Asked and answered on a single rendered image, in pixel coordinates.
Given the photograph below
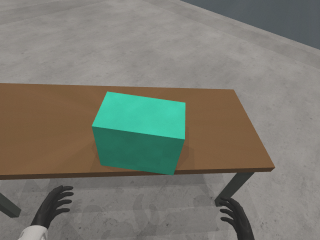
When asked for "right robot hand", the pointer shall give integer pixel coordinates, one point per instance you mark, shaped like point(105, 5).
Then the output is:
point(240, 221)

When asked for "table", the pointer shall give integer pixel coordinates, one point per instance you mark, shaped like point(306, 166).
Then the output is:
point(46, 133)

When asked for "carton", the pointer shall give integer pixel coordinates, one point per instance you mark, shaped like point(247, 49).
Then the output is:
point(139, 133)

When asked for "robot left forearm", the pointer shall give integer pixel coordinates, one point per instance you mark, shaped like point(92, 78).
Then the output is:
point(34, 232)

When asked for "left robot hand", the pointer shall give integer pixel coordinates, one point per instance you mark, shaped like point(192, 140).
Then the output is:
point(48, 209)

